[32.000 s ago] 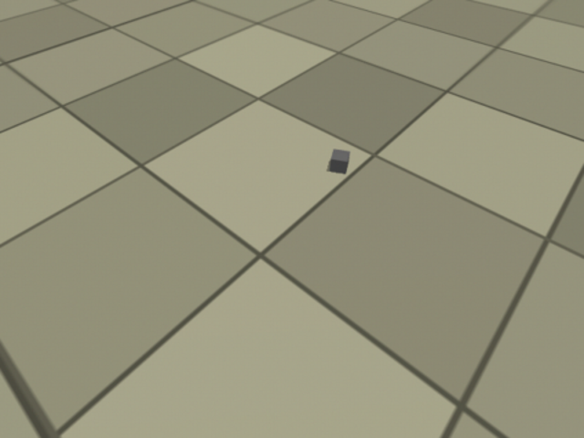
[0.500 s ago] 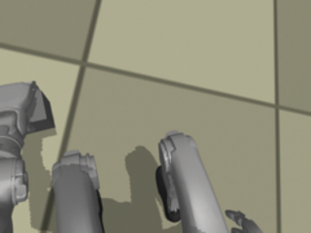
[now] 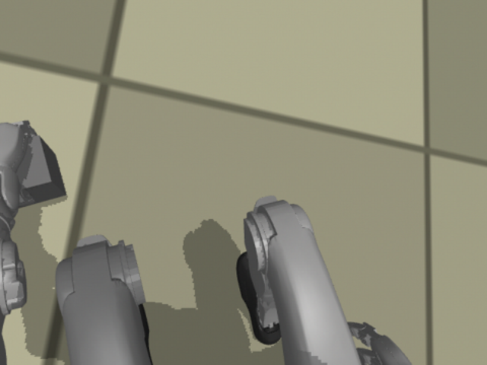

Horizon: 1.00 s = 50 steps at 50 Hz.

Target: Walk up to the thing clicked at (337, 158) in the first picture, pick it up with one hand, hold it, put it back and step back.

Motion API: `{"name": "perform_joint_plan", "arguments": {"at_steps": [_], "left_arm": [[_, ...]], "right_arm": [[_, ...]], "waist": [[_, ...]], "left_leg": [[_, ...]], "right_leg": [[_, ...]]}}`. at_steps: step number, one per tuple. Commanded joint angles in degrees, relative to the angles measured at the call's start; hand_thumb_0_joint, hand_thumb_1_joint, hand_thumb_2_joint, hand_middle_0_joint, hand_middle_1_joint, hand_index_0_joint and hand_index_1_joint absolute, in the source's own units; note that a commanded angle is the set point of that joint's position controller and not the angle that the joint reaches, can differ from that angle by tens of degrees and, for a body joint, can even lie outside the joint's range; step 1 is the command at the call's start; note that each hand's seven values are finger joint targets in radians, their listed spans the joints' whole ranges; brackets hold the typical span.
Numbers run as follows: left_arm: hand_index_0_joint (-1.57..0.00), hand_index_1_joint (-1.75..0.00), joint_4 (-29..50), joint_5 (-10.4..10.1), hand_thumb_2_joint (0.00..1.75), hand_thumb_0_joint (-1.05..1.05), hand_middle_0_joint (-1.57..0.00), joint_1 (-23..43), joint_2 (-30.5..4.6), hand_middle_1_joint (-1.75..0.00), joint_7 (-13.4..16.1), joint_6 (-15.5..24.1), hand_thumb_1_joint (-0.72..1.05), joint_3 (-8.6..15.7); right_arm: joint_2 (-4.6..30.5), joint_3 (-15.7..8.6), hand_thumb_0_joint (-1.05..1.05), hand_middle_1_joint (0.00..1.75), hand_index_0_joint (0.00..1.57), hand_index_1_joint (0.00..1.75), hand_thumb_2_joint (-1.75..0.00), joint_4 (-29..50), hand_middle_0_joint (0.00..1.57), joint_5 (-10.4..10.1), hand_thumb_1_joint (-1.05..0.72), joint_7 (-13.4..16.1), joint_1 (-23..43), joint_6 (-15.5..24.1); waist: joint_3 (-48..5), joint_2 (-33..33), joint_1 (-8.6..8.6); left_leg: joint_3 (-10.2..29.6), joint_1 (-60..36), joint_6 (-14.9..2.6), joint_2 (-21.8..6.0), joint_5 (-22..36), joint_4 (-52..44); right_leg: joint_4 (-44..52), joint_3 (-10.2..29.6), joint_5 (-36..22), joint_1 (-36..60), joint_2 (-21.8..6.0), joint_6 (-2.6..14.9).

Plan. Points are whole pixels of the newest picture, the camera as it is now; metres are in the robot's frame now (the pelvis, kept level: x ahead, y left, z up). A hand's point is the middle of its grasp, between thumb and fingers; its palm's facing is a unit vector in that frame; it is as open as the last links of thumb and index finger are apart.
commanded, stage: rest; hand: left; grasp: from above
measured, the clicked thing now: (26, 173) +0.45 +0.28 -0.25
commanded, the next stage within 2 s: open in 0.64 s
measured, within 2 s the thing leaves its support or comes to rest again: rests again in 0.42 s
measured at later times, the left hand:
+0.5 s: hand (23, 168) +0.45 +0.28 -0.24, palm faces -0.46 -0.12 -0.88, open 11.3 cm
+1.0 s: hand (24, 171) +0.45 +0.28 -0.24, palm faces -0.46 -0.11 -0.88, open 11.4 cm
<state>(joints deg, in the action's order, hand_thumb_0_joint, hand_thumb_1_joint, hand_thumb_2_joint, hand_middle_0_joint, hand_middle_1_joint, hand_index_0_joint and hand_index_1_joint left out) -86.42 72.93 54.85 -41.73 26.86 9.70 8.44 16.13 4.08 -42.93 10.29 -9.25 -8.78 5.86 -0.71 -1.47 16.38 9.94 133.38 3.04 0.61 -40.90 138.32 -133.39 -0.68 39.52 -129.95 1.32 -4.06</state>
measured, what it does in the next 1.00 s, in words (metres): stands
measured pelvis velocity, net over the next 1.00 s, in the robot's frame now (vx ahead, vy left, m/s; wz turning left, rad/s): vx -0.01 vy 0.01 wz -0.08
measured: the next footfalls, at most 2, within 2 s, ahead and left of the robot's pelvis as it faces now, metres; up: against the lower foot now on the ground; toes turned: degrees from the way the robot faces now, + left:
none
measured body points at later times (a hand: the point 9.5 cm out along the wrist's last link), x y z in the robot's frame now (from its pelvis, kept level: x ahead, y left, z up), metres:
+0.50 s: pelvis +0.00 +0.00 -0.02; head +0.27 +0.08 +0.33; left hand +0.47 +0.28 -0.19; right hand +0.04 -0.27 -0.11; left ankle +0.07 +0.14 -0.30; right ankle +0.10 -0.14 -0.30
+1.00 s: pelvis -0.01 +0.01 -0.03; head +0.25 +0.09 +0.33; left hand +0.47 +0.28 -0.19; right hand +0.00 -0.26 -0.09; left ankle +0.07 +0.14 -0.30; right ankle +0.10 -0.14 -0.29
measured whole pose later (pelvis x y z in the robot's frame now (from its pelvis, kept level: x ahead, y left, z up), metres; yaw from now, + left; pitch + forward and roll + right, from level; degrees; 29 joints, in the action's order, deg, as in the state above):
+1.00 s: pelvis -0.01 +0.01 -0.03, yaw -5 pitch +29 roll -12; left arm -103.8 76.4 60.4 -51.7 36.2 12.9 8.9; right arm 19.3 11.3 -42.7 14.6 -14.1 -8.1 11.5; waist 4.7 -4.3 20.7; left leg 14.3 134.7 2.3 0.2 -40.7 145.3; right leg -136.2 -4.0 37.1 -129.8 3.5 -4.4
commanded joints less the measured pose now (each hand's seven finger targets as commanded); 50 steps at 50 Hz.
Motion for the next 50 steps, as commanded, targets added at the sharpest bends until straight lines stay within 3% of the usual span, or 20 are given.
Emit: {"name": "perform_joint_plan", "arguments": {"at_steps": [1,8,10,19,25,26,28,29,30,33,37,41,42,43,45,46,47,48,49,50], "left_arm": [[-1.13,-0.71,11.2,-1.2,1.0,0.0,-1.17,20.6,-16.4,-0.68,4.6,0.1,0.76,2.0],[-1.11,-0.68,8.7,-1.2,1.0,0.0,-1.14,22.5,-18.3,-0.65,6.2,0.0,0.73,2.5],[-1.1,-0.68,6.6,-1.2,0.99,0.0,-1.13,19.2,-18.1,-0.64,6.4,-0.2,0.72,2.1],[-1.1,-0.7,5.0,-1.1,0.97,0.0,-1.12,20.7,-20.3,-0.68,8.1,0.3,0.74,2.9],[-1.08,-0.69,-1.3,-0.4,0.94,0.0,-1.1,21.2,-18.9,-0.67,8.4,0.9,0.71,0.4],[-1.08,-0.69,0.5,-0.4,0.93,0.0,-1.1,23.0,-22.1,-0.67,8.9,1.5,0.72,2.8],[-1.1,-0.68,-3.2,0.2,0.91,0.0,-1.11,19.7,-22.9,-0.67,9.0,1.3,0.74,3.9],[-1.12,-0.68,-3.0,0.2,0.9,0.0,-1.13,21.2,-21.2,-0.67,9.0,1.7,0.77,2.2],[-1.12,-0.69,-4.5,0.2,0.9,0.0,-1.12,19.9,-22.9,-0.68,9.6,1.8,0.77,4.4],[-1.11,-0.7,-5.8,0.9,0.89,0.0,-1.11,22.6,-19.9,-0.7,9.4,2.5,0.77,0.8],[-1.11,-0.7,-8.7,1.6,0.87,0.0,-1.11,21.7,-22.5,-0.7,10.3,2.9,0.77,1.3],[-0.81,-0.74,-8.7,2.5,0.88,0.0,-0.81,22.3,-24.0,-0.73,10.9,2.9,0.45,2.5],[-0.77,-0.74,-8.5,2.2,0.86,0.0,-0.77,23.2,-21.7,-0.73,10.9,2.9,0.37,0.2],[-0.72,-0.74,-9.4,2.0,0.86,0.0,-0.73,22.8,-23.8,-0.74,11.5,2.9,0.29,1.5],[-0.65,-0.74,-9.2,2.2,0.83,0.0,-0.64,23.4,-21.8,-0.74,11.8,3.1,0.18,-1.0],[-0.62,-0.76,-8.8,2.5,0.83,0.0,-0.61,23.6,-23.7,-0.76,12.3,3.2,0.15,0.4],[-0.6,-0.75,-9.3,2.7,0.83,0.0,-0.59,23.5,-22.8,-0.75,12.3,2.9,0.11,-0.8],[-0.57,-0.73,-8.9,2.3,0.79,0.0,-0.57,23.4,-25.4,-0.73,13.1,2.9,0.07,1.6],[-0.54,-0.74,-8.4,2.7,0.81,0.0,-0.54,24.6,-24.1,-0.75,13.1,2.8,0.04,0.0],[-0.52,-0.74,-8.3,2.7,0.8,0.0,-0.52,24.6,-24.8,-0.74,13.3,2.6,0.02,0.8]], "right_arm": [[15.1,-4.8,0.0,0.3,0.2,0.3,-0.9,-0.2,0.2,0.2,-0.9,0.2,-13.0,0.1],[15.9,-4.0,0.0,0.3,0.2,0.3,-0.89,-0.9,0.2,0.9,-0.89,-0.6,-12.5,0.7],[15.9,-3.4,0.0,0.3,0.2,0.3,-0.89,-0.7,0.2,0.9,-0.89,-0.7,-11.9,0.7],[17.1,-2.1,0.0,0.3,0.2,0.3,-0.89,-0.8,0.2,1.3,-0.89,-1.9,-11.3,1.7],[17.5,-0.7,0.0,0.3,0.2,0.3,-0.89,-1.1,0.2,1.6,-0.89,-2.8,-11.1,2.7],[18.6,-0.9,0.0,0.3,0.2,0.3,-0.89,-0.1,0.2,2.0,-0.89,-2.9,-11.3,3.1],[18.6,-0.7,0.0,0.3,0.2,0.3,-0.89,-0.3,0.2,2.2,-0.89,-3.1,-11.2,3.1],[18.4,-0.5,0.0,0.3,0.2,0.3,-0.89,0.0,0.2,2.3,-0.89,-3.3,-11.1,3.4],[19.1,-0.5,0.0,0.3,0.2,0.3,-0.89,-0.3,0.2,2.6,-0.89,-3.2,-11.4,3.3],[19.1,0.2,0.0,0.3,0.2,0.3,-0.9,0.9,0.2,2.8,-0.89,-3.6,-10.1,4.1],[19.9,0.7,0.0,0.3,0.2,0.3,-0.9,0.2,0.2,3.1,-0.89,-3.6,-10.2,4.6],[20.3,1.1,0.0,0.3,0.2,0.3,-0.89,-0.2,0.2,3.9,-0.88,-3.8,-11.1,4.9],[20.0,1.6,0.0,0.3,0.2,0.3,-0.89,0.8,0.2,3.8,-0.88,-3.9,-9.6,5.1],[20.3,1.6,0.0,0.3,0.2,0.3,-0.89,0.1,0.2,3.8,-0.88,-3.8,-9.3,5.2],[19.9,1.9,0.0,0.3,0.2,0.3,-0.89,0.3,0.2,3.5,-0.88,-3.9,-8.5,5.7],[20.5,1.8,0.0,0.3,0.2,0.3,-0.89,0.4,0.2,3.9,-0.88,-3.9,-8.7,5.7],[20.4,2.0,0.0,0.3,0.2,0.3,-0.89,0.2,0.2,3.9,-0.88,-4.0,-9.1,6.0],[20.7,1.9,0.0,0.3,0.2,0.3,-0.89,-0.2,0.2,4.1,-0.88,-4.1,-9.3,6.0],[20.6,1.9,0.0,0.3,0.2,0.3,-0.89,0.3,0.2,3.9,-0.88,-4.2,-8.7,6.3],[20.6,2.1,0.0,0.3,0.2,0.3,-0.89,0.2,0.2,4.2,-0.88,-4.4,-8.9,6.7]], "waist": [[-43.9,24.0,0.17],[-41.3,22.3,1.79],[-41.2,21.6,0.91],[-40.2,23.1,2.4],[-36.0,20.9,4.26],[-35.5,20.0,4.89],[-34.9,19.1,3.87],[-33.7,19.7,4.55],[-33.8,18.6,4.61],[-30.7,19.7,6.0],[-30.2,20.2,6.11],[-29.6,20.1,6.72],[-29.5,20.6,6.76],[-29.4,19.6,6.57],[-28.9,20.6,6.45],[-29.5,20.5,6.58],[-29.1,21.1,6.71],[-29.4,20.6,6.38],[-28.8,20.4,6.58],[-28.8,20.8,6.93]], "left_leg": [[-8.2,-34.2,-3.39,-0.2,15.8,-13.0],[-7.9,-30.6,-3.9,-0.5,14.1,-10.1],[-7.8,-29.9,-3.95,-0.6,13.8,-10.2],[-7.0,-29.2,-3.73,-0.6,15.2,-9.3],[-5.9,-26.7,-4.11,-0.9,14.0,-7.9],[-5.9,-26.4,-4.22,-0.8,14.4,-7.4],[-5.8,-24.9,-4.33,-0.8,13.5,-7.9],[-5.9,-24.5,-4.32,-0.8,12.3,-7.7],[-5.2,-25.0,-4.19,-0.9,12.3,-8.4],[-5.0,-24.3,-4.16,-0.8,9.5,-8.4],[-4.4,-24.5,-3.98,-0.9,9.7,-8.3],[-4.2,-24.9,-3.99,-1.0,9.5,-8.0],[-4.2,-24.4,-3.98,-1.0,9.2,-8.1],[-3.9,-23.8,-4.08,-1.2,8.2,-8.1],[-4.1,-23.8,-3.9,-1.1,7.6,-8.3],[-3.8,-24.0,-3.94,-1.1,7.2,-8.5],[-4.1,-24.1,-3.97,-1.0,7.3,-8.2],[-3.9,-23.8,-4.0,-1.3,7.1,-8.2],[-4.1,-23.4,-4.05,-1.2,6.8,-7.7],[-4.2,-23.4,-4.19,-1.3,7.0,-7.3]], "right_leg": [[10.9,-8.3,-18.0,21.0,0.3,5.33],[10.4,-8.8,-17.6,20.5,0.9,5.15],[10.4,-8.8,-17.3,21.7,1.1,5.04],[8.9,-10.0,-18.5,22.7,1.6,5.14],[8.6,-10.9,-17.9,21.4,2.3,4.97],[8.9,-11.2,-18.3,22.1,2.0,4.82],[9.0,-11.2,-17.3,22.9,2.3,4.8],[9.1,-11.2,-16.2,22.0,2.4,4.8],[9.1,-12.0,-15.8,21.8,2.4,4.85],[9.1,-12.3,-13.3,19.1,2.4,5.03],[8.5,-12.7,-13.5,19.6,2.7,5.01],[8.6,-13.0,-13.4,19.5,2.7,4.84],[8.9,-12.8,-13.2,19.3,2.8,4.83],[9.2,-13.1,-12.5,19.1,3.0,4.83],[9.1,-12.8,-12.0,18.7,3.1,4.96],[9.1,-13.2,-11.7,18.6,3.2,4.89],[9.2,-13.1,-11.9,18.6,3.2,4.87],[9.2,-13.1,-11.7,19.5,3.3,4.83],[9.2,-12.9,-11.6,18.5,3.2,4.75],[9.3,-12.8,-11.9,19.1,3.2,4.69]]}}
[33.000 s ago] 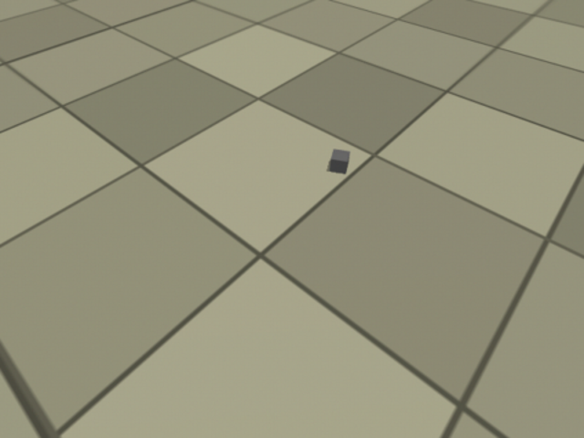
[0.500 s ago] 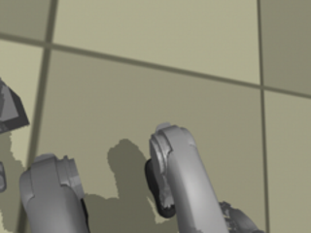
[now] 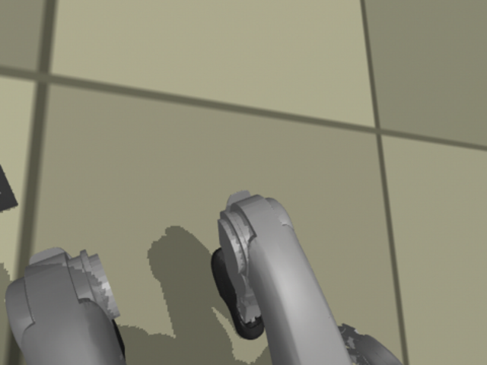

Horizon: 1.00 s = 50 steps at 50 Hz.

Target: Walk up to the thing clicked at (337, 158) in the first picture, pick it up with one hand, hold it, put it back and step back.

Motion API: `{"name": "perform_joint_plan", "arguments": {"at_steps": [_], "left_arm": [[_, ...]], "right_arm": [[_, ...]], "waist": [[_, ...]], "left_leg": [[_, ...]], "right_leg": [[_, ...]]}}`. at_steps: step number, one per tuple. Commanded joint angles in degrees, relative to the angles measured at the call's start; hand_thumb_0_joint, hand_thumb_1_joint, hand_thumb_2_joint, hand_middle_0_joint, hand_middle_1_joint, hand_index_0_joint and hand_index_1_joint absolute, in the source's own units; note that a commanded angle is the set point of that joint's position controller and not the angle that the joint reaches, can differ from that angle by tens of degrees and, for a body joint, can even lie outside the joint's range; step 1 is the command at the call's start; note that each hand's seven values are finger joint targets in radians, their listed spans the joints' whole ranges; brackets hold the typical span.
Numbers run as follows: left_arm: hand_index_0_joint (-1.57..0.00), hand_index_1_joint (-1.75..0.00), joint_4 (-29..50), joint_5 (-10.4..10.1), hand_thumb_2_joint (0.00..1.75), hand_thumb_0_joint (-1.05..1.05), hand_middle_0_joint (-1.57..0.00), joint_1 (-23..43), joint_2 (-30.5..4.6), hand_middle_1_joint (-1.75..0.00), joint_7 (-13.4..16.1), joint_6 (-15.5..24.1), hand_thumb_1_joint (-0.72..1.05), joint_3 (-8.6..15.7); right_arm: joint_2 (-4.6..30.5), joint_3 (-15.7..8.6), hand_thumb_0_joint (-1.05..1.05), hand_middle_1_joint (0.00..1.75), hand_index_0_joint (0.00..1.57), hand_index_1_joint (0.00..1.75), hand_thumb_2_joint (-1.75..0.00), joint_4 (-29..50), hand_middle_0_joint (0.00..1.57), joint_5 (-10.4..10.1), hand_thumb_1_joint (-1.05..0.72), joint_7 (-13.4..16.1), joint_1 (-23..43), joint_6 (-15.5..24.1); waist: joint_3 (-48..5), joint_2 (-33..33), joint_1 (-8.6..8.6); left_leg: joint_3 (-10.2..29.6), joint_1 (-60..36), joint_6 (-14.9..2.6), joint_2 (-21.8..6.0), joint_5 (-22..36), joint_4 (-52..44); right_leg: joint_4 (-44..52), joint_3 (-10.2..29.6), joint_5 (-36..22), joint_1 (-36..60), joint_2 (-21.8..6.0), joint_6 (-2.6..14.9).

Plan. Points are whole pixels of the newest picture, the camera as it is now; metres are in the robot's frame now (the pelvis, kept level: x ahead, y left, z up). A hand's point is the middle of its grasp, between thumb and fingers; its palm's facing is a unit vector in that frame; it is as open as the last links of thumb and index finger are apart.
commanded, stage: open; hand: left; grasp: from above
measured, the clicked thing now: out of the picture +0.44 +0.30 -0.26
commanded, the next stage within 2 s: withdraw in 0.92 s
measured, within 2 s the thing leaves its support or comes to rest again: neither
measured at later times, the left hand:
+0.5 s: hand out of the picture +0.44 +0.31 -0.23, palm faces -0.44 -0.15 -0.88, open 13.0 cm
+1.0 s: hand out of the picture +0.44 +0.31 -0.22, palm faces -0.43 -0.16 -0.89, open 13.8 cm
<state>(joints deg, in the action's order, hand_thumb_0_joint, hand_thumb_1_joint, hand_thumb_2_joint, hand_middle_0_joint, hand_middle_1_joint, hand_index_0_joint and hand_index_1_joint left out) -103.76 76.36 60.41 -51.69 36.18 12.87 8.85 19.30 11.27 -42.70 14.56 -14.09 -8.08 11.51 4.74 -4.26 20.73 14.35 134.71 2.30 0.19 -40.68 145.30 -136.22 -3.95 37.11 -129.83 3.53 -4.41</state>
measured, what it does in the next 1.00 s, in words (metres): stands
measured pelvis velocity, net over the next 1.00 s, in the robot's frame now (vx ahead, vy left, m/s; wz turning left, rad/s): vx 0.00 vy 0.00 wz -0.01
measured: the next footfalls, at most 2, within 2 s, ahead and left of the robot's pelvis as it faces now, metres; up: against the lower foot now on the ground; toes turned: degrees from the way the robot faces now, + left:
none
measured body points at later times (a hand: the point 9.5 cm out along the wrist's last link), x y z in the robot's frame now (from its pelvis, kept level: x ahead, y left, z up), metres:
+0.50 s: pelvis +0.00 +0.01 +0.00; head +0.26 +0.12 +0.35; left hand +0.46 +0.32 -0.18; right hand +0.05 -0.25 -0.06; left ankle +0.06 +0.13 -0.27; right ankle +0.12 -0.14 -0.27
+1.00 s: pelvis +0.00 +0.00 +0.01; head +0.27 +0.11 +0.35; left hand +0.46 +0.32 -0.17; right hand +0.05 -0.26 -0.06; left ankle +0.06 +0.13 -0.27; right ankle +0.12 -0.14 -0.27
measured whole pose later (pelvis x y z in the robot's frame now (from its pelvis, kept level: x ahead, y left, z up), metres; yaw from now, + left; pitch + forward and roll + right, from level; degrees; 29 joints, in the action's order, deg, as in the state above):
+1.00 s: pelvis +0.00 +0.00 +0.01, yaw -1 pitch +30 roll -13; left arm -98.8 72.5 59.3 -51.6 34.8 10.8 8.3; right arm 19.6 11.4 -42.2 13.6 -17.3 -7.5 14.7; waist 5.6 -4.2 20.5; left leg 14.7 134.3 2.2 0.2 -41.5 144.4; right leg -134.9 -4.6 37.9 -128.9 3.0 -4.4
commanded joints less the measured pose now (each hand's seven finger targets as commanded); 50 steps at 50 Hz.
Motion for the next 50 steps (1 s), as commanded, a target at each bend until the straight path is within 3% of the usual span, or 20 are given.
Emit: {"name": "perform_joint_plan", "arguments": {"at_steps": [1,2,4,5,7,8,19,23,26,28,30,33,35,37,39,45,46,47,49,50], "left_arm": [[-0.5,-0.76,8.9,-0.9,0.8,0.0,-0.49,18.8,-15.4,-0.76,4.1,-0.8,-0.01,1.3],[-0.48,-0.75,9.4,-1.2,0.81,0.0,-0.48,19.9,-13.5,-0.75,4.0,-0.9,-0.04,-0.4],[-0.44,-0.78,9.6,-1.2,0.82,0.0,-0.44,19.7,-14.3,-0.78,4.4,-0.9,-0.09,-0.1],[-0.42,-0.77,6.9,-1.5,0.8,0.0,-0.42,18.6,-11.1,-0.78,4.0,-1.4,-0.11,-2.0],[-0.41,-0.8,10.7,-1.5,0.82,0.0,-0.41,20.3,-15.2,-0.8,4.7,-1.1,-0.14,0.4],[-0.39,-0.8,8.8,-1.6,0.82,0.0,-0.39,19.5,-12.5,-0.8,4.1,-1.7,-0.15,-1.5],[-0.25,-0.89,11.4,-2.8,0.88,0.0,-0.25,19.4,-13.6,-0.9,3.7,-2.4,-0.33,-0.5],[-0.22,-0.92,11.9,-3.4,0.92,0.0,-0.22,19.2,-12.0,-0.92,2.9,-2.4,-0.36,-1.5],[-0.19,-0.96,10.8,-3.8,0.96,0.0,-0.2,15.5,-12.5,-0.95,2.8,-2.6,-0.4,-0.9],[-0.17,-0.97,13.4,-3.9,0.96,0.0,-0.17,18.2,-13.1,-0.97,2.8,-2.2,-0.41,-0.4],[-0.14,-0.98,11.6,-4.1,0.96,0.0,-0.14,18.1,-11.0,-0.98,2.2,-2.6,-0.45,-2.3],[-0.13,-0.98,13.1,-4.8,0.98,0.0,-0.13,17.1,-13.2,-0.98,2.2,-2.3,-0.47,-0.7],[-0.12,-0.99,14.1,-4.4,0.99,0.0,-0.13,17.6,-13.3,-0.99,1.9,-2.4,-0.47,-0.3],[-0.13,-1.0,10.7,-4.6,1.01,0.0,-0.13,16.6,-10.7,-0.99,1.2,-2.5,-0.47,-2.2],[-0.12,-1.01,13.0,-5.4,1.03,0.0,-0.13,15.8,-12.6,-1.0,1.6,-2.1,-0.47,-0.6],[-0.08,-1.04,11.2,-4.6,1.05,0.0,-0.09,15.9,-11.5,-1.03,1.2,-2.3,-0.52,-1.4],[-0.08,-1.05,12.7,-4.5,1.07,0.0,-0.09,14.9,-13.5,-1.04,1.4,-2.1,-0.52,0.3],[-0.09,-1.04,11.0,-4.8,1.07,0.0,-0.1,14.5,-11.6,-1.03,1.2,-2.3,-0.5,-1.0],[-0.08,-1.05,11.8,-4.5,1.08,0.0,-0.1,15.5,-13.4,-1.04,1.3,-2.0,-0.5,0.0],[-0.08,-1.05,10.9,-4.3,1.06,0.0,-0.09,15.2,-11.8,-1.04,0.8,-2.4,-0.5,-1.2]], "right_arm": [[17.8,-5.3,0.0,0.3,0.2,0.3,-0.89,-0.3,0.2,0.0,-0.88,0.4,-10.5,1.1],[17.5,-5.0,0.0,0.3,0.2,0.3,-0.89,0.1,0.2,-0.2,-0.88,0.2,-9.4,1.5],[17.7,-5.1,0.0,0.3,0.2,0.3,-0.9,-0.1,0.2,-0.4,-0.89,0.0,-9.5,1.9],[17.6,-5.0,0.0,0.3,0.2,0.3,-0.9,-0.9,0.2,-0.2,-0.89,-0.4,-10.1,2.3],[18.4,-5.2,0.0,0.3,0.2,0.3,-0.9,-0.2,0.2,-0.1,-0.89,-0.7,-9.6,2.6],[17.9,-5.1,0.0,0.3,0.2,0.3,-0.9,-1.0,0.2,-0.3,-0.89,-1.0,-9.7,3.0],[18.3,-5.0,0.0,0.3,0.2,0.3,-0.9,-1.5,0.2,-0.4,-0.89,-3.0,-10.0,4.2],[18.0,-5.0,0.0,0.3,0.2,0.3,-0.9,-1.7,0.2,-0.3,-0.9,-3.5,-10.9,4.7],[18.2,-5.1,0.0,0.3,0.2,0.3,-0.9,-1.5,0.2,-0.8,-0.9,-3.4,-10.8,4.6],[18.2,-5.4,0.0,0.3,0.2,0.3,-0.9,-1.2,0.2,-0.7,-0.89,-3.5,-11.3,4.5],[17.7,-4.9,0.0,0.3,0.2,0.3,-0.9,-1.7,0.2,-0.8,-0.9,-3.7,-11.2,4.5],[18.4,-5.1,0.0,0.3,0.2,0.3,-0.9,-1.1,0.2,-1.2,-0.89,-3.4,-11.2,4.4],[18.4,-5.3,0.0,0.3,0.2,0.3,-0.9,-0.9,0.2,-1.0,-0.89,-3.5,-11.5,4.4],[17.7,-4.9,0.0,0.3,0.2,0.3,-0.9,-1.5,0.2,-1.2,-0.9,-3.6,-11.4,4.3],[18.4,-5.2,0.0,0.3,0.2,0.3,-0.9,-0.5,0.2,-1.5,-0.89,-3.2,-10.9,4.0],[17.9,-5.3,0.0,0.3,0.2,0.3,-0.9,-0.7,0.2,-1.5,-0.89,-2.9,-10.7,3.5],[18.3,-5.4,0.0,0.3,0.2,0.3,-0.9,-0.1,0.2,-1.4,-0.89,-2.6,-10.8,3.3],[17.9,-5.1,0.0,0.3,0.2,0.3,-0.9,-0.7,0.2,-1.4,-0.89,-2.6,-11.4,3.2],[18.2,-5.3,0.0,0.3,0.2,0.3,-0.9,0.1,0.2,-1.3,-0.89,-2.3,-10.6,3.1],[17.9,-5.2,0.0,0.3,0.2,0.3,-0.9,0.1,0.2,-1.4,-0.89,-2.3,-10.7,3.0]], "waist": [[-34.4,23.0,2.79],[-34.0,22.9,3.14],[-34.1,24.8,3.11],[-32.9,24.6,3.49],[-35.1,26.7,2.7],[-34.0,26.7,3.05],[-35.3,28.4,2.93],[-35.3,28.0,3.81],[-37.0,29.4,1.95],[-37.5,28.8,2.93],[-35.7,28.3,3.37],[-36.8,28.8,2.23],[-37.5,28.7,2.82],[-35.4,27.6,3.1],[-36.8,28.1,1.92],[-35.9,26.6,2.38],[-37.2,26.2,1.89],[-36.3,26.5,2.17],[-36.1,26.1,2.07],[-35.7,25.7,2.44]], "left_leg": [[-8.6,-24.8,-3.53,-0.9,7.6,-14.0],[-8.4,-24.5,-3.4,-0.9,7.2,-13.8],[-8.0,-25.9,-3.11,-1.1,7.4,-14.6],[-7.9,-26.6,-2.83,-0.9,7.4,-15.1],[-7.1,-28.5,-2.47,-1.2,8.2,-15.8],[-7.4,-28.5,-2.45,-1.0,7.5,-15.2],[-6.5,-30.1,-1.98,-1.3,11.2,-15.7],[-7.3,-29.6,-2.34,-1.1,11.8,-14.8],[-6.7,-31.9,-1.81,-1.2,13.2,-16.6],[-7.0,-31.3,-2.04,-1.2,13.3,-16.0],[-7.6,-29.0,-2.48,-1.1,11.8,-15.1],[-6.9,-30.5,-2.13,-1.2,12.6,-16.6],[-7.0,-31.4,-2.09,-1.3,14.1,-16.2],[-7.4,-29.3,-2.36,-1.1,12.0,-15.8],[-6.8,-30.4,-2.15,-1.1,12.1,-17.0],[-7.6,-28.9,-2.53,-1.1,11.9,-15.8],[-7.7,-28.7,-2.67,-1.1,12.9,-15.9],[-7.8,-29.0,-2.5,-0.9,12.8,-16.1],[-7.6,-28.2,-2.69,-1.0,11.8,-16.3],[-7.8,-28.3,-2.71,-1.0,11.4,-16.0]], "right_leg": [[12.4,-9.5,-10.3,19.5,1.0,4.83],[11.9,-9.6,-10.0,18.7,0.9,4.9],[11.9,-9.9,-10.2,18.5,1.1,5.15],[11.4,-10.3,-10.1,17.3,0.7,5.02],[11.1,-10.6,-10.8,18.0,0.9,5.28],[10.6,-10.5,-10.4,17.0,0.6,5.23],[10.4,-10.4,-13.8,18.7,0.5,5.29],[11.1,-10.3,-14.3,19.7,0.7,5.05],[11.0,-10.5,-14.7,20.3,0.7,5.44],[11.0,-10.4,-15.3,20.6,0.6,5.34],[11.3,-10.0,-14.2,20.2,0.8,5.31],[11.4,-10.3,-14.1,20.2,0.7,5.47],[11.0,-10.4,-15.5,20.9,0.6,5.45],[11.3,-10.1,-13.9,20.3,0.7,5.47],[11.8,-10.3,-13.5,20.2,0.7,5.5],[11.9,-9.9,-13.8,20.4,0.9,5.5],[12.5,-9.9,-14.5,21.8,1.0,5.36],[12.3,-9.8,-14.2,21.5,0.8,5.47],[12.5,-10.1,-13.4,20.9,0.8,5.45],[12.3,-10.0,-13.1,20.8,0.8,5.48]]}}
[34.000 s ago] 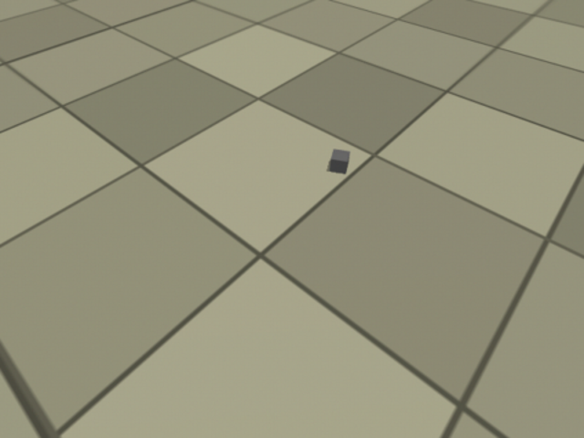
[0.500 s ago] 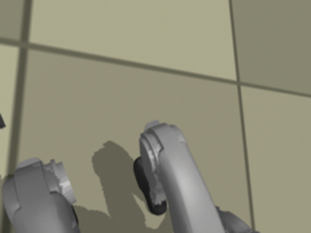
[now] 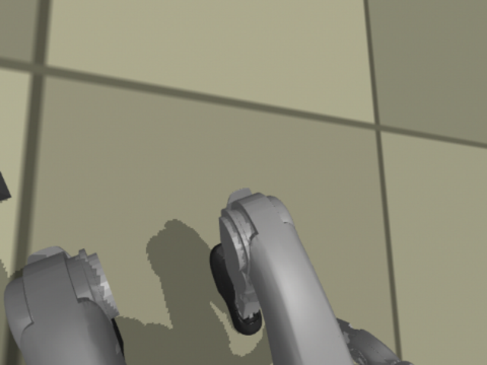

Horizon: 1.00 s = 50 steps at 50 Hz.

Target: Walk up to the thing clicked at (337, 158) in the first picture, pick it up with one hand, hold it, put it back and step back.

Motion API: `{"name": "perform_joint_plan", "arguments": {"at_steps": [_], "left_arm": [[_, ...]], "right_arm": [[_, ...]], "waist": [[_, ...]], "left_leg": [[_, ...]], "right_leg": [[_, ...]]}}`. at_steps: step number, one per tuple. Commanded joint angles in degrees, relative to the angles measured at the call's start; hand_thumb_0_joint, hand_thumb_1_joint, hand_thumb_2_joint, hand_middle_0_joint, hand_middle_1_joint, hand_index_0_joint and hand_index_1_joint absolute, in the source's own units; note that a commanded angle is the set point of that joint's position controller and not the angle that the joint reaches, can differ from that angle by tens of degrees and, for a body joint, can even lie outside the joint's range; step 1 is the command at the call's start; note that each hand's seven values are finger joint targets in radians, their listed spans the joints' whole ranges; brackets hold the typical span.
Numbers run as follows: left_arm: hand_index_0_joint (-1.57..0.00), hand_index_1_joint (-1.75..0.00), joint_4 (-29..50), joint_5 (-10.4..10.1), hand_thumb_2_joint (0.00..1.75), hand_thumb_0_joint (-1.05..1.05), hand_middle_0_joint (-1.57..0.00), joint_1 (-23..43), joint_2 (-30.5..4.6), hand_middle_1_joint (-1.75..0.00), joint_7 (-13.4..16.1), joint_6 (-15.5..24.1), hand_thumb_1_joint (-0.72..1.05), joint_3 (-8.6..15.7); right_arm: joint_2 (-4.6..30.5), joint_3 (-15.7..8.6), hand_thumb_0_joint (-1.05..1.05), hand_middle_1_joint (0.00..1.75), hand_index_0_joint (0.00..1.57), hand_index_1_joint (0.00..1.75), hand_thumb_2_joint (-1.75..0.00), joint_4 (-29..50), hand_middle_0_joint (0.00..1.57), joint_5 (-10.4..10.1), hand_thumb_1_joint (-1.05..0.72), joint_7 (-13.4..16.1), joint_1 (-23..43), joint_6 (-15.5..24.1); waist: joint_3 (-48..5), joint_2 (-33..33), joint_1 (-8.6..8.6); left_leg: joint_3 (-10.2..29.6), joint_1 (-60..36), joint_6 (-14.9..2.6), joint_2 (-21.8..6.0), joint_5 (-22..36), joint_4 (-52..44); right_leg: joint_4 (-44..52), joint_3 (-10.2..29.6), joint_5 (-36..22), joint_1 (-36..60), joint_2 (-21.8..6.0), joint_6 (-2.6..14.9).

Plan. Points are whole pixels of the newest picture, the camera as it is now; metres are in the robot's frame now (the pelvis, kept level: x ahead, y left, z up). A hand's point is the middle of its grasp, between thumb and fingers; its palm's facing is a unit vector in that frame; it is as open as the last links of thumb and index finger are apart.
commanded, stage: withdraw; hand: left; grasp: from above
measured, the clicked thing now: out of the picture +0.44 +0.31 -0.27
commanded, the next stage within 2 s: home in 0.96 s
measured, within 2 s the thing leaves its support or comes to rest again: neither
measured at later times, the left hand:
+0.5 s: hand out of the picture +0.43 +0.35 -0.10, palm faces -0.35 -0.07 -0.93, open 13.8 cm
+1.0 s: hand out of the picture +0.42 +0.32 -0.13, palm faces -0.49 -0.10 -0.87, open 13.3 cm
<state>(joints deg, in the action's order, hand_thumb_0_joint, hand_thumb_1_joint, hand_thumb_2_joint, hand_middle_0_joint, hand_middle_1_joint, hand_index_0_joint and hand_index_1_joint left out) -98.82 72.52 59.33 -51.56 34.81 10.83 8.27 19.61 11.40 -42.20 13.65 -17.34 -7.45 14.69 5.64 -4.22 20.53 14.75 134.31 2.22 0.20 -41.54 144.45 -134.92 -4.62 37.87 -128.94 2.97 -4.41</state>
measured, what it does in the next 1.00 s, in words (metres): stands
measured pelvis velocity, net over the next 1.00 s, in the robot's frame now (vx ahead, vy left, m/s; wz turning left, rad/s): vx -0.02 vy -0.01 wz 0.10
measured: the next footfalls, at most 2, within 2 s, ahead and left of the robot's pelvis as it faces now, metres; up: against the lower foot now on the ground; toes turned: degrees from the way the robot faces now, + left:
none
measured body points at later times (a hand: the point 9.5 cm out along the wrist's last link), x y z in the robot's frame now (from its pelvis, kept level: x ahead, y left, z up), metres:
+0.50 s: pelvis +0.00 +0.00 +0.04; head +0.22 +0.08 +0.42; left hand +0.45 +0.35 -0.05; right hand +0.10 -0.26 -0.07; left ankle +0.06 +0.13 -0.28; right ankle +0.12 -0.14 -0.28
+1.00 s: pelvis -0.02 -0.01 +0.04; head +0.21 +0.09 +0.41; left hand +0.44 +0.32 -0.08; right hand +0.06 -0.29 -0.05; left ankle +0.06 +0.13 -0.28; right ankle +0.12 -0.14 -0.28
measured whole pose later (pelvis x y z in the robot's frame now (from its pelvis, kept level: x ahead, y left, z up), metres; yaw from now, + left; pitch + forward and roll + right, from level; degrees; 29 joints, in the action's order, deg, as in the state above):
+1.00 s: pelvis -0.02 -0.01 +0.04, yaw +6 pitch +33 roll -8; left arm -86.6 73.4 58.7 -44.5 18.9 14.8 1.8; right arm 18.4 5.7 -39.4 7.9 -6.9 -10.6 1.7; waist -2.3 -1.0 15.9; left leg 9.5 130.9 2.0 0.8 -36.7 134.2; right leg -128.8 -1.3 35.8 -126.6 0.5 -3.4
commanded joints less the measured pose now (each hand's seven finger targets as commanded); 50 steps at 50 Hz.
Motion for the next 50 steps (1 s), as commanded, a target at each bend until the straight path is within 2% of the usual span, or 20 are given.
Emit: {"name": "perform_joint_plan", "arguments": {"at_steps": [1,2,5,6,8,10,14,16,19,21,22,25,28,31,35,37,42,44,46,50], "left_arm": [[-0.08,-1.06,7.0,-0.8,1.07,0.0,-0.09,17.1,-13.3,-1.05,2.3,0.0,-0.5,0.0],[-0.08,-1.02,5.6,-0.9,0.99,0.0,-0.07,16.2,-12.2,-1.03,2.2,0.0,-0.53,-0.8],[-0.08,-1.01,7.3,-0.8,0.98,0.0,-0.08,16.4,-12.8,-1.02,1.8,-0.1,-0.52,-0.9],[-0.08,-1.01,10.8,-0.8,0.99,0.0,-0.08,16.5,-14.8,-1.02,1.8,0.1,-0.52,0.4],[-0.08,-1.01,13.5,-0.5,0.99,0.0,-0.08,15.8,-14.4,-1.02,1.0,0.0,-0.53,0.1],[-0.09,-0.99,20.1,-0.7,0.98,0.0,-0.09,16.8,-15.9,-1.0,0.6,0.0,-0.52,1.6],[-0.11,-0.96,31.6,-2.7,0.97,0.0,-0.12,9.5,-12.9,-0.96,-0.9,-2.2,-0.5,3.0],[-0.13,-0.93,35.6,-4.0,0.94,0.0,-0.14,8.5,-10.1,-0.93,-2.7,-4.0,-0.46,1.9],[-0.15,-0.91,33.8,-4.7,0.94,0.0,-0.16,8.1,-3.7,-0.9,-7.5,-6.6,-0.45,-1.9],[-0.14,-0.93,37.9,-5.6,0.95,0.0,-0.15,9.4,-2.4,-0.92,-11.1,-7.3,-0.45,-3.0],[-0.16,-0.92,35.5,-6.1,0.94,0.0,-0.17,7.0,-0.3,-0.91,-13.2,-7.9,-0.44,-4.2],[-0.15,-0.93,36.0,-8.6,0.95,0.0,-0.17,8.9,6.6,-0.92,-19.1,-7.9,-0.45,-9.2],[-0.12,-0.96,33.5,-9.1,0.97,0.0,-0.13,8.9,5.3,-0.95,-23.6,-6.2,-0.47,-9.6],[-0.16,-0.94,33.9,-8.4,0.95,0.0,-0.16,10.9,3.3,-0.93,-25.3,-4.0,-0.43,-9.3],[-0.16,-0.92,30.5,-6.7,0.94,0.0,-0.17,13.1,0.6,-0.91,-24.2,-1.3,-0.42,-8.5],[-0.17,-0.92,27.3,-5.3,0.93,0.0,-0.18,13.7,0.9,-0.91,-23.0,-0.3,-0.42,-9.0],[-0.19,-0.91,21.0,-1.8,0.92,0.0,-0.19,16.1,-3.0,-0.9,-18.1,1.9,-0.4,-7.3],[-0.19,-0.91,19.1,-0.9,0.91,0.0,-0.19,17.8,-3.0,-0.91,-16.1,2.8,-0.4,-7.2],[-0.19,-0.91,20.3,0.1,0.91,0.0,-0.19,20.6,-6.2,-0.91,-13.8,3.9,-0.4,-5.3],[-0.18,-0.91,22.4,1.3,0.9,0.0,-0.17,20.0,-8.6,-0.92,-9.4,4.5,-0.41,-2.2]], "right_arm": [[17.9,-5.5,0.0,0.3,0.2,0.3,-0.9,-0.4,0.2,-0.6,-0.89,1.1,-10.9,-0.3],[17.6,-5.2,0.0,0.3,0.2,0.3,-0.9,-0.4,0.2,-0.5,-0.91,1.3,-10.9,-0.5],[17.4,-5.4,0.0,0.3,0.2,0.3,-0.9,-0.9,0.2,-0.9,-0.91,1.5,-11.4,-0.3],[17.8,-5.7,0.0,0.3,0.2,0.3,-0.9,-0.2,0.2,-0.7,-0.91,1.7,-10.5,-0.5],[17.0,-6.1,0.0,0.3,0.2,0.3,-0.9,-0.3,0.2,-1.2,-0.91,1.7,-10.5,-1.1],[16.7,-6.9,0.0,0.3,0.2,0.3,-0.9,0.1,0.2,-1.5,-0.91,1.7,-11.0,-1.6],[15.4,-10.8,0.0,0.3,0.2,0.3,-0.91,1.5,0.2,-4.0,-0.91,2.2,-9.8,-4.1],[14.3,-12.5,0.0,0.3,0.2,0.3,-0.9,1.2,0.2,-5.4,-0.9,2.4,-9.5,-5.5],[13.0,-13.7,0.0,0.3,0.2,0.3,-0.91,0.1,0.2,-6.9,-0.91,3.1,-11.4,-7.9],[12.2,-14.9,0.0,0.3,0.2,0.3,-0.91,0.1,0.2,-7.4,-0.9,3.7,-12.8,-9.3],[12.2,-15.2,0.0,0.3,0.2,0.3,-0.91,-0.1,0.2,-7.6,-0.91,4.1,-13.6,-10.0],[10.6,-15.7,0.0,0.3,0.2,0.3,-0.91,1.1,0.2,-8.7,-0.91,5.5,-13.7,-11.7],[10.4,-15.3,0.0,0.3,0.2,0.3,-0.9,2.9,0.2,-9.3,-0.9,7.7,-12.5,-12.9],[10.0,-14.3,0.0,0.3,0.2,0.3,-0.9,4.0,0.2,-9.5,-0.9,9.7,-12.0,-13.8],[9.4,-12.4,0.0,0.3,0.2,0.3,-0.9,4.6,0.2,-9.2,-0.9,11.1,-11.0,-14.3],[9.2,-11.7,0.0,0.3,0.2,0.3,-0.9,4.5,0.2,-8.7,-0.9,11.4,-11.1,-14.2],[10.5,-10.3,0.0,0.3,0.2,0.3,-0.9,4.2,0.2,-7.4,-0.9,11.6,-12.0,-13.7],[10.6,-9.8,0.0,0.3,0.2,0.3,-0.9,4.1,0.2,-6.7,-0.9,11.4,-12.2,-13.3],[11.3,-9.5,0.0,0.3,0.2,0.3,-0.9,4.0,0.2,-6.0,-0.9,11.3,-12.8,-12.7],[12.3,-10.5,0.0,0.3,0.2,0.3,-0.9,3.5,0.2,-4.9,-0.9,11.2,-13.4,-11.3]], "waist": [[-36.9,25.8,2.59],[-36.8,25.2,2.37],[-37.3,26.9,1.75],[-40.1,28.7,0.92],[-42.1,30.2,-0.1],[-45.7,32.2,-1.1],[-53.0,36.4,-6.38],[-54.3,35.7,-7.46],[-51.2,28.9,-6.3],[-53.2,28.4,-7.35],[-51.8,26.1,-7.3],[-46.8,18.0,-5.23],[-40.5,12.2,-5.27],[-39.6,10.9,-5.88],[-40.2,12.3,-6.4],[-39.8,12.7,-5.66],[-41.7,15.1,-5.16],[-40.7,17.7,-4.09],[-43.3,19.5,-3.96],[-46.9,25.0,-4.51]], "left_leg": [[-8.1,-27.2,-2.73,-1.2,11.8,-15.1],[-8.2,-26.7,-2.84,-1.2,10.9,-15.3],[-8.1,-29.0,-2.45,-1.0,12.1,-15.4],[-8.0,-30.7,-2.21,-1.1,13.3,-16.2],[-8.6,-31.8,-2.19,-1.0,14.2,-16.2],[-9.1,-33.4,-2.05,-0.8,15.3,-16.4],[-10.4,-37.3,-1.42,-0.6,16.5,-20.2],[-11.3,-38.2,-1.6,-0.5,16.5,-21.4],[-11.7,-35.7,-2.67,-0.3,15.4,-22.7],[-11.6,-36.9,-2.78,0.1,14.3,-25.1],[-11.4,-37.4,-2.81,0.1,14.2,-25.9],[-11.6,-33.1,-3.77,0.4,10.2,-27.5],[-11.1,-28.7,-4.1,0.7,6.0,-29.1],[-11.5,-29.2,-4.01,1.1,6.2,-30.2],[-12.3,-29.4,-4.13,1.2,7.6,-29.8],[-12.7,-29.3,-4.08,1.0,7.7,-29.1],[-12.9,-29.7,-3.88,1.2,8.3,-26.8],[-12.7,-29.8,-3.55,1.2,7.5,-26.1],[-12.4,-30.4,-3.44,1.3,7.6,-25.0],[-12.2,-35.0,-2.66,1.1,8.6,-24.1]], "right_leg": [[11.2,-9.3,-13.6,20.1,1.5,5.42],[11.7,-8.8,-12.9,20.6,1.7,5.51],[10.7,-9.2,-13.6,19.5,1.2,5.59],[10.6,-9.4,-14.2,20.4,1.3,5.69],[10.7,-8.8,-15.2,21.5,1.4,5.82],[10.9,-8.4,-16.1,22.0,0.8,5.95],[10.8,-6.9,-16.8,20.6,0.2,6.83],[11.8,-5.8,-17.1,19.7,0.1,6.93],[15.3,-4.8,-16.3,19.8,0.0,6.45],[17.2,-4.2,-14.5,21.4,-0.1,6.72],[18.3,-4.1,-14.2,21.8,-0.3,6.61],[22.2,-3.2,-11.1,23.7,-0.2,6.41],[24.4,-2.4,-6.1,23.7,-0.6,6.46],[25.4,-2.0,-5.7,24.8,-1.2,6.38],[24.7,-1.5,-6.8,24.4,-1.5,6.4],[24.3,-1.6,-6.9,24.2,-1.4,6.34],[22.1,-2.2,-7.3,22.4,-1.3,6.31],[20.7,-2.8,-6.8,20.4,-1.3,6.31],[19.7,-3.3,-6.6,19.8,-1.4,6.22],[16.9,-4.5,-7.7,18.0,-1.6,6.25]]}}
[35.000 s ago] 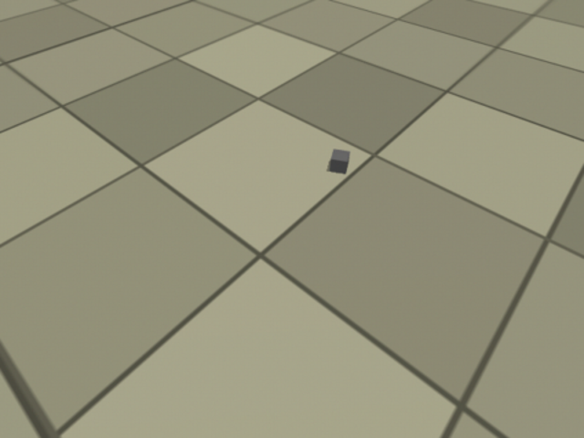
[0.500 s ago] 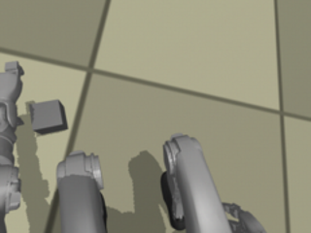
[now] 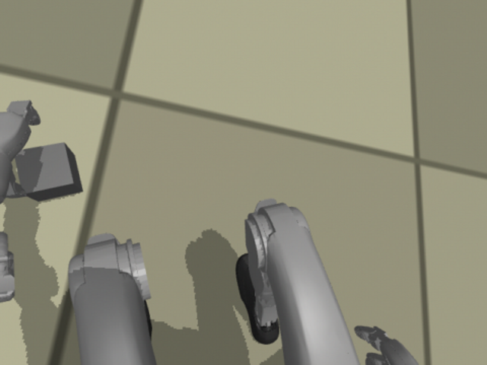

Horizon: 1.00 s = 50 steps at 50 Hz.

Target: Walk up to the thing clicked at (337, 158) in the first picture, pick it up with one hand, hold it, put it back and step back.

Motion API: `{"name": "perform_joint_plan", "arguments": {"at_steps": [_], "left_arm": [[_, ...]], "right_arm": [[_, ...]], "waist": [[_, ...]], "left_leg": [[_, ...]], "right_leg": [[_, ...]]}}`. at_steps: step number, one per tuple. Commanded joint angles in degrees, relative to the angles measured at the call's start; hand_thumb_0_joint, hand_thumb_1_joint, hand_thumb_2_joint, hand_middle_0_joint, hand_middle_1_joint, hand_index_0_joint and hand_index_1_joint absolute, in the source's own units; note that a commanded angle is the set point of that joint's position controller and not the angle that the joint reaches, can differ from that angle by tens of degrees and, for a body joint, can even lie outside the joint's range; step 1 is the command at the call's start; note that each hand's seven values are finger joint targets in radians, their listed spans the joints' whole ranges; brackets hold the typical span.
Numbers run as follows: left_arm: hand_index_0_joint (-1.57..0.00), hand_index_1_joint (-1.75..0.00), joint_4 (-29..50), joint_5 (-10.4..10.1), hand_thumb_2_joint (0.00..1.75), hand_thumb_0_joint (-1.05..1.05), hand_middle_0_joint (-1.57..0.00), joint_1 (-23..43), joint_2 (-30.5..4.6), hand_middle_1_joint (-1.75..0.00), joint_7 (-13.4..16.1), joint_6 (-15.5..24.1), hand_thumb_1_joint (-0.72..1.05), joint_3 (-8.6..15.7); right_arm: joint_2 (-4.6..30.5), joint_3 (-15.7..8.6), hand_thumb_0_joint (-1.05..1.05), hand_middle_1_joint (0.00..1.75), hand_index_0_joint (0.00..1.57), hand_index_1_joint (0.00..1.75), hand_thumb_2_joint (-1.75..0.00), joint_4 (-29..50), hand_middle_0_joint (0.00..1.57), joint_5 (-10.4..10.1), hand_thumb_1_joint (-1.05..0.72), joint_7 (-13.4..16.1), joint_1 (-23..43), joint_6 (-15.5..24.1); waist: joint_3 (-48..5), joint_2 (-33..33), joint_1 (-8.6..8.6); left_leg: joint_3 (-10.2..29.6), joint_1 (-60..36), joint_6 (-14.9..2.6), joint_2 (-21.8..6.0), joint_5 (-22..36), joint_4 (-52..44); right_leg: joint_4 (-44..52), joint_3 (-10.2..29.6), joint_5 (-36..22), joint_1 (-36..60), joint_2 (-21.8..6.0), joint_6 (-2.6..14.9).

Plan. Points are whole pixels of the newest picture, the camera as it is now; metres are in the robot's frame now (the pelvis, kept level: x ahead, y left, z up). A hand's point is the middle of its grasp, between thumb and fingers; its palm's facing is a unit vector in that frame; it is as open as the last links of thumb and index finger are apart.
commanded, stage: home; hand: left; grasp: from above
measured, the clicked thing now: (50, 172) +0.48 +0.27 -0.31
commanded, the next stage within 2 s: none
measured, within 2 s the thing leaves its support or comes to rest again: neither
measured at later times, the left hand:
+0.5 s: hand out of the picture +0.42 +0.27 -0.05, palm faces -0.36 -0.38 -0.85, open 9.7 cm
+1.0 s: hand out of the picture +0.27 +0.21 +0.16, palm faces -0.01 -0.92 -0.40, open 7.4 cm
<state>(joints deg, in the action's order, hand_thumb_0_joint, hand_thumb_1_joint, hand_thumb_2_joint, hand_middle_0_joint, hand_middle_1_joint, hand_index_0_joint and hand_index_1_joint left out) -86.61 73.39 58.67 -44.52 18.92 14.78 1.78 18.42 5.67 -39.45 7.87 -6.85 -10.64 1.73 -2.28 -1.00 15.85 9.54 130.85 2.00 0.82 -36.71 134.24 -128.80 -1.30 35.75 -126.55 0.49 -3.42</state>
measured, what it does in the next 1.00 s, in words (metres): rises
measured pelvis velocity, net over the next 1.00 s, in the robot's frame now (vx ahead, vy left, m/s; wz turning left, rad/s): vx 0.04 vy -0.01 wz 0.10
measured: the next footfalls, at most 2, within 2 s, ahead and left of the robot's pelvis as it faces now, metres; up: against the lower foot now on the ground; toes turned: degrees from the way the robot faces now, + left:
none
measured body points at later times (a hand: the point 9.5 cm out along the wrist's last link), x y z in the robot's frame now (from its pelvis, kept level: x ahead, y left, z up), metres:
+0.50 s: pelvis +0.02 +0.00 +0.08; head +0.21 +0.04 +0.48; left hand +0.44 +0.29 +0.00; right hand +0.12 -0.26 -0.05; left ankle +0.09 +0.13 -0.31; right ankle +0.12 -0.14 -0.31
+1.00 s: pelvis +0.04 -0.01 +0.25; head +0.15 +0.03 +0.69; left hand +0.27 +0.26 +0.19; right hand +0.27 -0.21 +0.17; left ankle +0.09 +0.13 -0.31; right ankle +0.12 -0.14 -0.31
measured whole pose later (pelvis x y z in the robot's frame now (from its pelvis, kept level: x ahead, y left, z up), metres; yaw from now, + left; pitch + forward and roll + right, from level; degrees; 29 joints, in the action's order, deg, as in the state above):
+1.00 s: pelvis +0.04 -0.01 +0.25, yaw +6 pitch +24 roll -4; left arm -8.9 7.1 -6.2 -17.4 4.2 -18.0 0.4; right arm 11.9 1.6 -30.2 -1.8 3.0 -5.8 4.5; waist -11.0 1.6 3.2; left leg 5.3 77.7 2.1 -1.9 -34.2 88.0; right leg -84.9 -1.8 33.3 -75.3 -1.3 -2.0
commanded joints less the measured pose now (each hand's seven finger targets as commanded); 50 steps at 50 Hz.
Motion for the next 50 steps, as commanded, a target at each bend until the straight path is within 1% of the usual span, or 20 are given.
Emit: {"name": "perform_joint_plan", "arguments": {"at_steps": [1,4,5,6,8,11,15,18,23,24,25,27,30,32,37,38,40,42,44,50], "left_arm": [[-0.22,-0.83,12.6,0.5,0.92,0.0,-0.25,20.3,-16.3,-0.84,7.7,0.3,-0.33,5.3],[-0.21,-0.87,19.0,-0.7,0.86,0.0,-0.2,17.2,-15.6,-0.89,9.8,-2.0,-0.36,7.0],[-0.22,-0.79,21.2,-1.3,0.91,0.0,-0.25,18.0,-16.1,-0.81,10.2,-3.0,-0.28,7.6],[-0.2,-0.87,21.8,-2.3,0.86,0.0,-0.19,17.1,-15.5,-0.88,10.2,-4.0,-0.36,7.8],[-0.21,-0.71,21.3,-3.5,0.87,0.0,-0.23,15.1,-12.9,-0.72,9.4,-6.3,-0.2,6.3],[-0.21,-0.6,24.4,-6.5,0.88,0.0,-0.23,12.2,-12.7,-0.58,7.3,-9.0,-0.03,7.3],[-0.19,-0.44,26.3,-13.5,0.81,0.0,-0.2,3.3,-5.2,-0.43,1.4,-12.5,0.26,4.5],[-0.19,-0.37,34.7,-20.8,0.84,0.0,-0.2,-5.8,-0.6,-0.36,-4.1,-14.6,0.5,3.0],[-0.2,-0.3,51.0,-31.1,0.9,0.0,-0.2,-15.8,3.4,-0.3,-11.8,-16.4,0.9,3.0],[-0.2,-0.3,54.1,-33.0,0.9,0.0,-0.2,-17.3,6.0,-0.3,-12.8,-16.4,0.9,1.5],[-0.2,-0.3,55.2,-34.7,0.9,0.0,-0.2,-20.7,5.1,-0.3,-13.2,-16.7,0.9,3.3],[-0.2,-0.3,61.3,-37.6,0.9,0.0,-0.2,-23.0,5.6,-0.3,-13.7,-16.9,0.9,4.0],[-0.2,-0.3,67.3,-41.2,0.9,0.0,-0.2,-27.3,9.6,-0.3,-14.3,-18.0,0.9,2.3],[-0.2,-0.3,71.0,-44.2,0.9,0.0,-0.2,-30.4,9.4,-0.3,-14.0,-19.1,0.9,4.0],[-0.2,-0.3,80.5,-52.1,0.9,0.0,-0.2,-39.7,14.0,-0.3,-14.2,-22.9,0.9,2.3],[-0.2,-0.3,80.8,-53.8,0.9,0.0,-0.2,-42.3,13.4,-0.3,-14.0,-24.0,0.9,3.4],[-0.2,-0.3,81.4,-57.1,0.9,0.0,-0.2,-47.1,16.3,-0.3,-14.2,-25.9,0.9,1.5],[-0.2,-0.3,84.6,-60.1,0.9,0.0,-0.2,-49.3,15.3,-0.3,-13.8,-27.3,0.9,3.4],[-0.2,-0.3,87.7,-63.3,0.9,0.0,-0.2,-52.1,17.2,-0.3,-13.8,-28.6,0.9,2.2],[-0.2,-0.3,91.7,-69.7,0.9,0.0,-0.2,-62.4,20.3,-0.3,-12.7,-32.8,0.9,3.6]], "right_arm": [[13.6,-5.1,0.0,0.3,0.2,0.3,-0.89,0.8,0.2,1.1,-0.88,0.7,-10.4,1.9],[13.6,-7.0,0.0,0.3,0.2,0.3,-0.89,0.9,0.2,1.0,-0.9,0.1,-10.5,2.5],[13.7,-7.6,0.0,0.3,0.2,0.3,-0.89,0.8,0.2,0.7,-0.88,0.0,-10.5,2.4],[13.7,-8.1,0.0,0.3,0.2,0.3,-0.89,0.5,0.2,0.4,-0.9,-0.3,-10.9,2.5],[13.0,-8.6,0.0,0.3,0.2,0.3,-0.9,-0.4,0.2,0.0,-0.89,-0.7,-11.5,2.5],[12.8,-9.5,0.0,0.3,0.2,0.3,-0.9,-1.1,0.2,-1.1,-0.89,-1.1,-13.3,2.0],[11.7,-10.4,0.0,0.3,0.2,0.3,-0.9,-0.5,0.2,-3.4,-0.89,-1.1,-13.5,0.7],[10.5,-10.8,0.0,0.3,0.2,0.3,-0.9,2.4,0.2,-5.3,-0.9,-0.8,-11.7,-0.4],[8.9,-11.4,0.0,0.3,0.2,0.3,-0.9,6.4,0.2,-7.1,-0.9,0.8,-6.2,-1.7],[8.1,-11.2,0.0,0.3,0.2,0.3,-0.9,6.8,0.2,-7.3,-0.9,1.1,-5.2,-1.7],[7.9,-11.3,0.0,0.3,0.2,0.3,-0.9,7.6,0.2,-7.4,-0.9,1.4,-4.6,-1.7],[7.2,-11.2,0.0,0.3,0.2,0.3,-0.9,8.6,0.2,-7.9,-0.9,2.2,-3.0,-1.6],[6.4,-11.2,0.0,0.3,0.2,0.3,-0.9,10.1,0.2,-8.4,-0.9,3.3,-1.2,-1.0],[6.3,-11.2,0.0,0.3,0.2,0.3,-0.9,10.8,0.2,-8.6,-0.9,4.2,-0.1,-0.5],[5.1,-10.7,0.0,0.3,0.2,0.3,-0.9,13.2,0.2,-9.2,-0.9,6.7,2.9,1.6],[5.0,-10.4,0.0,0.3,0.2,0.3,-0.9,13.5,0.2,-9.4,-0.9,7.3,3.4,1.9],[4.5,-9.9,0.0,0.3,0.2,0.3,-0.9,13.8,0.2,-9.6,-0.9,8.2,4.4,2.6],[4.0,-9.5,0.0,0.3,0.2,0.3,-0.9,14.9,0.2,-9.8,-0.9,9.2,4.9,3.3],[3.4,-9.0,0.0,0.3,0.2,0.3,-0.9,15.2,0.2,-9.8,-0.9,9.9,4.8,4.1],[1.4,-7.1,0.0,0.3,0.2,0.3,-0.9,16.4,0.2,-10.1,-0.9,12.5,2.2,6.1]], "waist": [[-40.9,23.7,-0.3],[-47.7,28.3,-1.85],[-49.8,29.4,-2.0],[-49.4,29.5,-2.0],[-49.2,27.3,-2.07],[-51.9,25.3,-3.94],[-50.0,18.0,-5.35],[-47.7,13.7,-6.5],[-43.3,9.9,-8.81],[-41.8,9.8,-8.41],[-41.0,8.1,-9.37],[-40.7,9.0,-10.44],[-39.0,9.9,-10.3],[-40.3,9.9,-11.22],[-38.5,8.2,-10.78],[-38.4,7.6,-11.37],[-33.0,6.5,-10.5],[-33.3,6.8,-11.17],[-31.8,7.4,-10.78],[-27.7,6.7,-11.35]], "left_leg": [[-7.1,-32.7,-2.21,0.4,4.4,-13.9],[-7.4,-37.6,-1.73,0.2,6.4,-15.0],[-7.7,-38.5,-1.68,0.2,7.2,-15.2],[-7.6,-38.6,-1.66,0.1,7.7,-15.6],[-8.4,-37.6,-2.18,-0.1,8.0,-15.1],[-8.4,-37.6,-2.61,0.1,9.2,-16.9],[-7.5,-37.2,-3.35,0.2,7.8,-21.4],[-6.6,-37.7,-3.72,0.1,7.3,-25.7],[-6.1,-39.8,-3.67,-0.3,7.9,-30.4],[-5.9,-40.0,-3.6,-0.3,7.8,-31.4],[-6.0,-40.9,-3.7,-0.5,6.8,-32.7],[-6.2,-43.5,-3.64,-0.7,6.0,-35.1],[-5.9,-48.6,-3.2,-1.1,5.0,-39.5],[-5.6,-52.1,-3.01,-1.3,4.4,-42.3],[-6.6,-57.6,-3.25,-1.1,3.3,-47.8],[-6.2,-59.2,-3.2,-1.1,2.6,-49.3],[-5.7,-60.4,-3.17,-1.3,1.3,-52.6],[-5.8,-63.7,-3.21,-1.3,1.5,-54.8],[-5.7,-67.0,-3.07,-1.4,2.6,-57.5],[-5.2,-75.5,-2.87,-1.4,7.1,-65.7]], "right_leg": [[9.8,-8.0,-6.3,15.4,0.8,5.44],[8.6,-7.8,-8.3,15.4,0.6,5.94],[8.7,-7.5,-9.1,15.3,0.6,6.08],[8.7,-7.4,-9.6,15.1,0.3,6.09],[10.4,-6.7,-10.4,16.4,0.7,5.96],[12.0,-6.3,-11.3,20.0,0.7,5.92],[17.1,-6.0,-10.1,25.1,1.0,5.44],[21.4,-5.6,-10.2,30.2,0.9,5.02],[26.5,-4.2,-10.9,34.2,0.7,5.01],[27.4,-4.0,-10.8,34.9,0.5,5.06],[29.1,-3.7,-9.6,36.5,0.5,5.01],[31.4,-3.1,-8.9,38.0,0.3,5.07],[34.9,-2.7,-7.8,39.7,0.0,5.05],[37.1,-2.6,-7.1,42.7,-0.2,4.96],[44.9,-1.4,-6.1,50.8,-0.1,4.61],[46.5,-1.2,-5.2,52.7,-0.2,4.45],[49.2,-1.1,-3.9,53.8,-0.3,4.32],[51.9,-0.6,-3.9,57.0,-0.2,4.27],[54.2,-0.4,-4.8,59.3,-0.3,4.3],[62.6,-0.3,-8.8,69.7,-0.2,4.22]]}}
